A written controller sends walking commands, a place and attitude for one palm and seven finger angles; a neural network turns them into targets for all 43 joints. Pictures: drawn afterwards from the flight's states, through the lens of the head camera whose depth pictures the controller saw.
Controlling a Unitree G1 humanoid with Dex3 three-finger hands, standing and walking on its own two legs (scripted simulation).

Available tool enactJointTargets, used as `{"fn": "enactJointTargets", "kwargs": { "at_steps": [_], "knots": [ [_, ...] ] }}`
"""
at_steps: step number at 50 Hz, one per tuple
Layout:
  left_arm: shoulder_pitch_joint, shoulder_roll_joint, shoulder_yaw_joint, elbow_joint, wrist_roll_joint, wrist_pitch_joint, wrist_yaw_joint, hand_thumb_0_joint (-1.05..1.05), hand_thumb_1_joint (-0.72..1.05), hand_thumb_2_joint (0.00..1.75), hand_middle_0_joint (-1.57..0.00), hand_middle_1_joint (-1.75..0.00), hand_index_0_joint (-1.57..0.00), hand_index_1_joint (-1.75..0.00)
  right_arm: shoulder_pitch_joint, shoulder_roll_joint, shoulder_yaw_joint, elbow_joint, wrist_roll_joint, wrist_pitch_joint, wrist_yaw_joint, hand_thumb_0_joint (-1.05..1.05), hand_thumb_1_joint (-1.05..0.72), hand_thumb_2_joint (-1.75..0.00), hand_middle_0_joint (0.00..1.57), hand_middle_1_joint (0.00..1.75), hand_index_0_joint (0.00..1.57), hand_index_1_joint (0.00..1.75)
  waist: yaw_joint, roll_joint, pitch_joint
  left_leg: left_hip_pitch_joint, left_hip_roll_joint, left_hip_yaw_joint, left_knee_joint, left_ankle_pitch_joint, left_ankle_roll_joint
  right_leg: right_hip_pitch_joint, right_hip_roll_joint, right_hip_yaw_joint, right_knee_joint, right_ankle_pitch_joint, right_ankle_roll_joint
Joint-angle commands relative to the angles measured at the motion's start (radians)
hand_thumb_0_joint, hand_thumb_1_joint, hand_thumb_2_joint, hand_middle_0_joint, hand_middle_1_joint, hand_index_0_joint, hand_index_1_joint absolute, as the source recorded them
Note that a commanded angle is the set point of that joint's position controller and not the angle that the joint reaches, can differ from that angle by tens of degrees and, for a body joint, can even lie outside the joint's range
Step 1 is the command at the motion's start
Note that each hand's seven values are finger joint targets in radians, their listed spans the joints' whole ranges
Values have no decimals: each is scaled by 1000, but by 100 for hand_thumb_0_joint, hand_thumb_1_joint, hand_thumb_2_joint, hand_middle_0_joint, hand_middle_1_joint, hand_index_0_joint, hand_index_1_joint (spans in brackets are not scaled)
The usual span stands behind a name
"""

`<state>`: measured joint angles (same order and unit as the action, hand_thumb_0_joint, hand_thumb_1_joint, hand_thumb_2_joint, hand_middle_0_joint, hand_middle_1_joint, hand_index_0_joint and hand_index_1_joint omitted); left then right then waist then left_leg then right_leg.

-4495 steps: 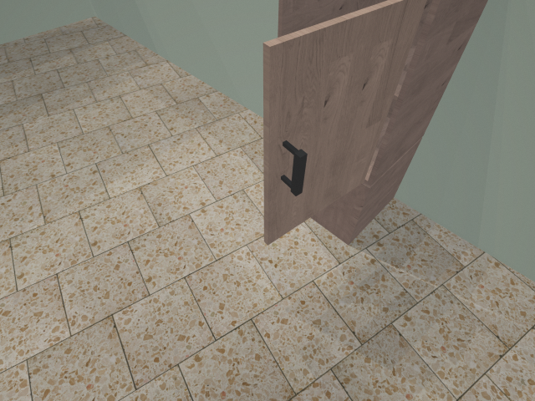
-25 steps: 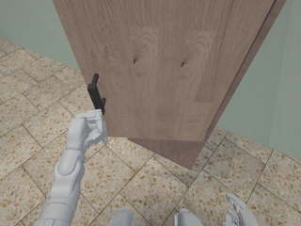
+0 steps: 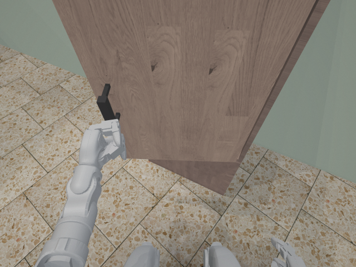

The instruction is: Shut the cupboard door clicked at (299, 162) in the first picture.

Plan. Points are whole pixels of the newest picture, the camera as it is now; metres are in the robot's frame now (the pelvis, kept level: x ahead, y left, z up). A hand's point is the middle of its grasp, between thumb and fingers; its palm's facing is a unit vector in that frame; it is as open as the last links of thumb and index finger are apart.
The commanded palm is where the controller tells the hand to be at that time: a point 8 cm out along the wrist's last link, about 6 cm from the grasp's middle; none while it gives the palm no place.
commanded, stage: push the door shut along its arc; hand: left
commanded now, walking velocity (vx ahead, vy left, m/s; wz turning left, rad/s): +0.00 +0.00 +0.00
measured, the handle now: (110, 110) +0.47 +0.18 +0.05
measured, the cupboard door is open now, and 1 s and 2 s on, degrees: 24 13 0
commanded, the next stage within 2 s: pull the fist back off the door in 1.94 s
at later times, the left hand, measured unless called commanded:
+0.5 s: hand (126, 127) +0.42 +0.13 +0.05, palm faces -0.14 -0.99 -0.03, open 3.1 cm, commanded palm +0.41 +0.18 +0.06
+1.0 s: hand (138, 109) +0.47 +0.11 +0.05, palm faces -0.29 -0.96 -0.03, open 3.1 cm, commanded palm +0.47 +0.16 +0.06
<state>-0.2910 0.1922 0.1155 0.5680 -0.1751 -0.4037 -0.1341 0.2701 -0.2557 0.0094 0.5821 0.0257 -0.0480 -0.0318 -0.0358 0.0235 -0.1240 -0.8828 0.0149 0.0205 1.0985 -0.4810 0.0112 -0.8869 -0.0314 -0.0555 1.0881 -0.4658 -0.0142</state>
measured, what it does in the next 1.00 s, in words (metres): stands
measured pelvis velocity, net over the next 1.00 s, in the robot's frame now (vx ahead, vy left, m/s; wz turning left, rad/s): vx -0.02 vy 0.01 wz -0.01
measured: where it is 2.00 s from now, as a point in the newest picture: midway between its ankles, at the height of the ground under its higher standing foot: outside the picture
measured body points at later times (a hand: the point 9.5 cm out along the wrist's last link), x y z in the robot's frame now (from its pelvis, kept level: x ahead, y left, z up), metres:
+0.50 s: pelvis -0.01 +0.00 -0.01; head +0.08 +0.00 +0.43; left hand +0.42 +0.19 +0.06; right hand +0.10 -0.26 -0.12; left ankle +0.03 +0.11 -0.66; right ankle +0.04 -0.11 -0.66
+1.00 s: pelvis -0.02 +0.01 -0.02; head +0.10 +0.02 +0.41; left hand +0.48 +0.17 +0.06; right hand +0.02 -0.26 -0.14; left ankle +0.03 +0.11 -0.66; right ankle +0.04 -0.11 -0.66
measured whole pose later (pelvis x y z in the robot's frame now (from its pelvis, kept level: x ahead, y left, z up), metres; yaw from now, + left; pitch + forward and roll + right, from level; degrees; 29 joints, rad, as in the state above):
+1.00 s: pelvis -0.02 +0.01 -0.02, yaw -1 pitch +22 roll -2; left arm -0.90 0.37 0.19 1.12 -0.14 -0.39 -0.35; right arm 0.35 -0.28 0.02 0.64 0.02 -0.05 -0.02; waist -0.15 0.04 -0.13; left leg -1.11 0.02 0.01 1.22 -0.49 0.03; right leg -1.09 -0.03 -0.06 1.17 -0.45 0.00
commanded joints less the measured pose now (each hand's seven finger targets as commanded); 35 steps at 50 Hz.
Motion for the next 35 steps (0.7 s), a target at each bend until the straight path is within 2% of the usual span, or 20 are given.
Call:
{"fn": "enactJointTargets", "kwargs": {
  "at_steps": [1, 2, 3, 4, 5, 6, 7, 9, 12, 17, 19, 22, 24, 25, 27, 29, 30, 32, 33, 35],
  "knots": [
    [-286, 114, 33, -226, -16, -80, -5, 0, 90, 90, -130, -150, -130, -150, 6, -127, -56, -126, -1, -46, -3, 0, -90, -90, 20, 30, 20, 30, 3, -12, -363, 175, -19, -36, -157, 194, 7, 227, 31, 38, -143, 231, -11],
    [-302, 103, 23, -226, -17, -77, -6, 0, 90, 90, -130, -150, -130, -150, 7, -126, -55, -123, -1, -46, -2, 0, -90, -90, 20, 30, 20, 30, -6, -22, -352, 171, -19, -34, -155, 195, 9, 225, 30, 38, -145, 238, -9],
    [-278, 120, 43, -215, -17, -75, -4, 0, 90, 90, -130, -150, -130, -150, 10, -128, -58, -124, -1, -43, -1, 0, -90, -90, 20, 30, 20, 30, 4, -35, -349, 163, -18, -34, -159, 194, 7, 234, 31, 39, -146, 236, -9],
    [-256, 102, 23, -222, -14, -72, -9, 0, 90, 90, -130, -150, -130, -150, 8, -127, -59, -130, -1, -41, 2, 0, -90, -90, 20, 30, 20, 30, 0, -48, -350, 163, -20, -28, -159, 196, 10, 243, 30, 40, -151, 244, -7],
    [-273, 122, 33, -213, -10, -70, -12, 0, 90, 90, -130, -150, -130, -150, 17, -133, -58, -131, 0, -40, 0, 0, -90, -90, 20, 30, 20, 30, -2, -42, -346, 163, -19, -35, -159, 208, 10, 236, 32, 36, -144, 252, -11],
    [-318, 123, 27, -207, -6, -68, -14, 0, 90, 90, -130, -150, -130, -150, 13, -130, -55, -124, -1, -38, -1, 0, -90, -90, 20, 30, 20, 30, -12, -32, -340, 152, -20, -32, -154, 196, 11, 231, 28, 42, -144, 249, -7],
    [-348, 136, 38, -184, -4, -67, -16, 0, 90, 90, -130, -150, -130, -150, 17, -130, -56, -116, 0, -36, -3, 0, -90, -90, 20, 30, 20, 30, -20, -59, -325, 137, -19, -32, -150, 175, 12, 223, 28, 45, -150, 229, -4],
    [-435, 133, 24, -150, 3, -70, -24, 0, 90, 90, -130, -150, -130, -150, 15, -131, -53, -108, 2, -35, -7, 0, -90, -90, 20, 30, 20, 30, -38, -46, -288, 128, -20, -36, -149, 140, 12, 187, 27, 46, -156, 189, -5],
    [-499, 157, 46, -131, -5, -84, -38, 0, 90, 90, -130, -150, -130, -150, 20, -134, -52, -100, 0, -40, -11, 0, -90, -90, 20, 30, 20, 30, -32, -11, -356, 156, -21, -42, -139, 161, 10, 189, 27, 47, -139, 205, -10],
    [-572, 199, 73, 10, -8, -70, -83, 0, 90, 90, -130, -150, -130, -150, 41, -141, -48, -83, 4, -34, -12, 0, -90, -90, 20, 30, 20, 30, -43, -41, -348, 108, -22, -41, -125, 157, 13, 189, 29, 53, -134, 210, -8],
    [-615, 192, 65, 37, -9, -67, -101, 0, 90, 90, -130, -150, -130, -150, 51, -143, -51, -82, 4, -33, -9, 0, -90, -90, 20, 30, 20, 30, -46, -20, -369, 115, -22, -43, -119, 171, 12, 182, 28, 54, -126, 226, -10],
    [-670, 206, 70, 79, -12, -64, -122, 0, 90, 90, -130, -150, -130, -150, 70, -151, -54, -72, 6, -28, -7, 0, -90, -90, 20, 30, 20, 30, -59, -28, -381, 124, -18, -52, -111, 178, 12, 157, 31, 48, -120, 225, -10],
    [-729, 180, 43, 110, -12, -63, -136, 0, 90, 90, -130, -150, -130, -150, 77, -151, -55, -65, 8, -27, -5, 0, -90, -90, 20, 30, 20, 30, -75, -10, -375, 128, -19, -54, -106, 166, 13, 124, 33, 46, -122, 208, -10],
    [-756, 220, 72, 123, -13, -66, -140, 0, 90, 90, -130, -150, -130, -150, 89, -158, -55, -63, 6, -27, -7, 0, -90, -90, 20, 30, 20, 30, -74, -6, -379, 125, -20, -58, -101, 172, 16, 121, 36, 46, -116, 207, -14],
    [-780, 229, 76, 164, -9, -67, -155, 0, 90, 90, -130, -150, -130, -150, 96, -159, -55, -56, 7, -23, -7, 0, -90, -90, 20, 30, 20, 30, -79, -35, -402, 102, -20, -54, -91, 159, 19, 134, 33, 54, -116, 202, -10],
    [-842, 244, 73, 186, -6, -71, -172, 0, 90, 90, -130, -150, -130, -150, 103, -162, -54, -47, 8, -21, -7, 0, -90, -90, 20, 30, 20, 30, -93, -18, -395, 87, -20, -55, -86, 140, 21, 116, 33, 57, -116, 181, -11],
    [-856, 256, 79, 191, -4, -75, -179, 0, 90, 90, -130, -150, -130, -150, 111, -167, -55, -49, 6, -22, -8, 0, -90, -90, 20, 30, 20, 30, -86, 15, -411, 111, -21, -63, -86, 159, 19, 100, 36, 48, -103, 186, -18],
    [-895, 223, 46, 230, -4, -68, -191, 0, 90, 90, -130, -150, -130, -150, 117, -167, -54, -38, 8, -20, -5, 0, -90, -90, 20, 30, 20, 30, -107, 21, -404, 127, -15, -72, -87, 145, 17, 51, 38, 41, -105, 162, -16],
    [-920, 230, 49, 240, -5, -66, -194, 0, 90, 90, -130, -150, -130, -150, 124, -171, -55, -33, 7, -20, -4, 0, -90, -90, 20, 30, 20, 30, -113, 5, -402, 122, -14, -75, -84, 136, 19, 44, 39, 40, -107, 151, -15],
    [-940, 262, 75, 252, -7, -67, -201, 0, 90, 90, -130, -150, -130, -150, 136, -178, -55, -33, 5, -23, -4, 0, -90, -90, 20, 30, 20, 30, -112, 26, -427, 127, -16, -79, -77, 152, 21, 35, 43, 39, -97, 156, -20]
  ]
}}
